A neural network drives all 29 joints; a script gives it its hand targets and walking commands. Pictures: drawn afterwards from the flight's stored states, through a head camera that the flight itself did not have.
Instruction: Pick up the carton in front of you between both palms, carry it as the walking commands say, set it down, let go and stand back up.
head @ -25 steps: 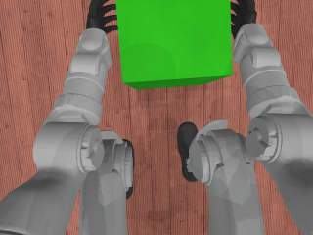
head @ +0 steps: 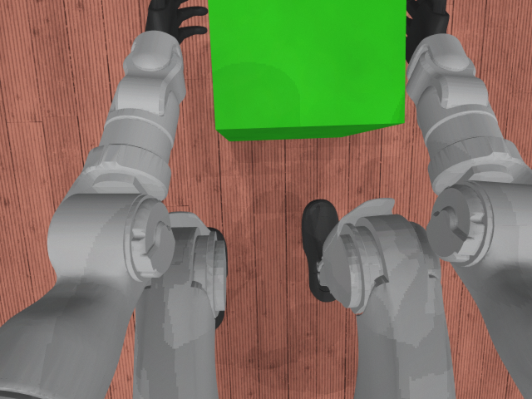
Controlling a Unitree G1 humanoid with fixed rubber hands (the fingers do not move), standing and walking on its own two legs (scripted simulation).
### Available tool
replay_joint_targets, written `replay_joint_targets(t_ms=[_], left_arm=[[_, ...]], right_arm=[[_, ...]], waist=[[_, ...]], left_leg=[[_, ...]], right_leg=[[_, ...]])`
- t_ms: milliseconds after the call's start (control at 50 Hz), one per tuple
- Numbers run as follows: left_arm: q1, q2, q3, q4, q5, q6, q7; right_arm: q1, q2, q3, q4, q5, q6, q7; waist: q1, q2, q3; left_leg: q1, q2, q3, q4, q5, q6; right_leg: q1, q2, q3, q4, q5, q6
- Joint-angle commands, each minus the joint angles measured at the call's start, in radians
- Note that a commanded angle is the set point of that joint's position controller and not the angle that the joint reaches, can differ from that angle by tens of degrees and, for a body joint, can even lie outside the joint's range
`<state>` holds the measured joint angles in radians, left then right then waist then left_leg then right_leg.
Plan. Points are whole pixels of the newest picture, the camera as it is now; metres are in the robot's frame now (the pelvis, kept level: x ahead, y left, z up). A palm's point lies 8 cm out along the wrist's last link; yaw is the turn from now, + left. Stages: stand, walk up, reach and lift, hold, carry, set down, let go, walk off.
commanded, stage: set down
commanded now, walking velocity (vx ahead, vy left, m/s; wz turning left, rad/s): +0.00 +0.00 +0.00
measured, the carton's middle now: (293, 64) +0.51 -0.06 -0.23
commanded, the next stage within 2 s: let go in 1.32 s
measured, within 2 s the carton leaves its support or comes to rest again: neither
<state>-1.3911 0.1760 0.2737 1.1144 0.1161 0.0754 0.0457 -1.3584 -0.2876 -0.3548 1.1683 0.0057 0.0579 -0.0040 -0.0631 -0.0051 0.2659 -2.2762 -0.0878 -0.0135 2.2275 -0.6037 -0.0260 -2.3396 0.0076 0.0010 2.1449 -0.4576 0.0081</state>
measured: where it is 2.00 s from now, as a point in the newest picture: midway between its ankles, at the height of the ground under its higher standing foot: (266, 281)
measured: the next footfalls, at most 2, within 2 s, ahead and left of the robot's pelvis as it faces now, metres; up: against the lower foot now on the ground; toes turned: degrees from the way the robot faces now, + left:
none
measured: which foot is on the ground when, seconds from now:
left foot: down 0.00-1.00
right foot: down 0.00-1.00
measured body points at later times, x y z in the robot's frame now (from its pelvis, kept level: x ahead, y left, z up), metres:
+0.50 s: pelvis +0.01 +0.00 +0.03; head +0.35 -0.02 +0.32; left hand +0.56 +0.13 -0.11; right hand +0.51 -0.25 -0.12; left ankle +0.10 +0.11 -0.33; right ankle +0.14 -0.12 -0.33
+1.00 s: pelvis +0.03 +0.00 +0.16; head +0.34 -0.02 +0.48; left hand +0.55 +0.15 +0.04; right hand +0.51 -0.25 +0.04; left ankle +0.10 +0.12 -0.33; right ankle +0.14 -0.12 -0.33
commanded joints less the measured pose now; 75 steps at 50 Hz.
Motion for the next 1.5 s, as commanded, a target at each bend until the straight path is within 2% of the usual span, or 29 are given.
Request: replay_joint_targets(t_ms=[0,20,40,80,180,260,320,400,440,540,660,780,920,1120,1320,1400,1480], left_arm=[[-0.144,0.066,-0.053,-0.017,-0.028,-0.036,0.009],[-0.125,0.193,-0.057,-0.023,-0.063,-0.048,0.048],[-0.141,0.218,-0.082,-0.019,-0.104,-0.055,0.066],[-0.175,0.219,-0.147,-0.032,-0.189,-0.07,0.073],[-0.256,0.207,-0.277,-0.164,-0.326,-0.085,0.057],[-0.211,0.24,-0.286,-0.213,-0.354,-0.067,0.063],[-0.14,0.259,-0.256,-0.245,-0.343,-0.049,0.075],[-0.06,0.255,-0.202,-0.354,-0.301,-0.014,0.089],[-0.031,0.249,-0.169,-0.38,-0.271,0.011,0.092],[0.023,0.199,-0.104,-0.31,-0.211,0.025,0.071],[0.052,0.179,-0.082,-0.277,-0.18,0.007,0.054],[0.071,0.176,-0.095,-0.356,-0.179,0.021,0.051],[0.111,0.173,-0.092,-0.452,-0.171,0.055,0.044],[0.213,0.145,-0.051,-0.425,-0.135,0.045,0.007],[0.277,0.123,-0.034,-0.392,-0.101,0.018,-0.022],[0.394,0.101,-0.031,-0.405,-0.061,0.019,-0.013],[0.575,0.074,-0.041,-0.485,-0.023,0.023,0.007]], right_arm=[[-0.143,0.042,0.065,0.016,0.026,-0.043,0.008],[-0.117,-0.091,0.067,0.021,0.062,-0.064,-0.034],[-0.128,-0.134,0.083,0.017,0.1,-0.08,-0.059],[-0.146,-0.168,0.121,0.0,0.163,-0.106,-0.079],[-0.18,-0.189,0.197,-0.078,0.259,-0.13,-0.074],[-0.133,-0.239,0.197,-0.16,0.274,-0.117,-0.077],[-0.078,-0.253,0.189,-0.229,0.268,-0.099,-0.086],[-0.021,-0.225,0.177,-0.379,0.244,-0.056,-0.095],[0.009,-0.201,0.162,-0.425,0.22,-0.022,-0.094],[0.077,-0.112,0.125,-0.392,0.152,0.011,-0.077],[0.109,-0.093,0.092,-0.384,0.107,0.002,-0.063],[0.154,-0.107,0.071,-0.451,0.091,0.016,-0.055],[0.198,-0.11,0.062,-0.538,0.091,0.048,-0.031],[0.275,-0.071,0.044,-0.518,0.055,0.041,-0.001],[0.336,-0.038,0.021,-0.483,0.009,0.011,0.02],[0.441,-0.038,0.028,-0.499,-0.03,0.007,0.035],[0.613,-0.05,0.063,-0.562,-0.074,0.009,0.057]], waist=[[0.019,0.051,-0.829],[0.015,0.043,-0.849],[0.009,0.048,-0.872],[-0.01,0.069,-0.91],[-0.049,0.099,-1.035],[-0.065,0.09,-1.18],[-0.055,0.068,-1.299],[-0.036,0.028,-1.437],[-0.029,0.015,-1.42],[-0.015,-0.003,-1.174],[-0.018,0.008,-1.181],[-0.031,0.038,-1.319],[-0.026,0.055,-1.408],[-0.017,0.03,-1.323],[-0.011,0.035,-1.24],[-0.002,0.033,-1.277],[0.003,0.018,-1.28]], left_leg=[[0.347,0.006,0.035,-0.23,0.112,0.006],[0.364,0.015,0.032,-0.231,0.114,0.002],[0.373,0.022,0.022,-0.228,0.123,0.001],[0.399,0.033,0.006,-0.221,0.157,0.0],[0.446,0.049,-0.005,-0.203,0.247,-0.009],[0.532,0.041,0.01,-0.202,0.265,-0.015],[0.577,0.029,0.036,-0.215,0.257,-0.015],[0.623,0.006,0.073,-0.269,0.245,-0.003],[0.61,-0.005,0.084,-0.31,0.219,0.005],[0.481,-0.002,0.08,-0.4,0.141,0.014],[0.497,-0.003,0.075,-0.495,0.149,0.005],[0.622,-0.011,0.082,-0.591,0.196,-0.003],[0.786,-0.016,0.083,-0.708,0.277,-0.007],[0.885,-0.01,0.06,-0.908,0.335,-0.01],[1.034,0.004,0.031,-1.109,0.388,-0.014],[1.145,0.005,0.027,-1.184,0.441,-0.018],[1.266,0.004,0.027,-1.267,0.489,-0.02]], right_leg=[[0.55,0.027,-0.021,-0.128,0.117,0.029],[0.567,0.017,-0.019,-0.132,0.118,0.035],[0.577,0.011,-0.012,-0.133,0.13,0.033],[0.575,-0.001,-0.001,-0.122,0.182,0.021],[0.61,-0.019,0.004,-0.097,0.289,0.005],[0.723,-0.017,-0.011,-0.104,0.315,0.007],[0.832,-0.008,-0.024,-0.125,0.32,0.012],[0.954,0.017,-0.049,-0.179,0.321,0.017],[0.961,0.028,-0.056,-0.219,0.301,0.02],[0.83,0.033,-0.047,-0.315,0.211,0.032],[0.834,0.038,-0.051,-0.405,0.217,0.035],[0.94,0.044,-0.065,-0.499,0.263,0.033],[1.048,0.051,-0.073,-0.616,0.328,0.031],[1.169,0.052,-0.055,-0.81,0.384,0.033],[1.31,0.043,-0.03,-1.005,0.426,0.028],[1.428,0.041,-0.027,-1.075,0.466,0.021],[1.587,0.037,-0.021,-1.151,0.516,0.009]])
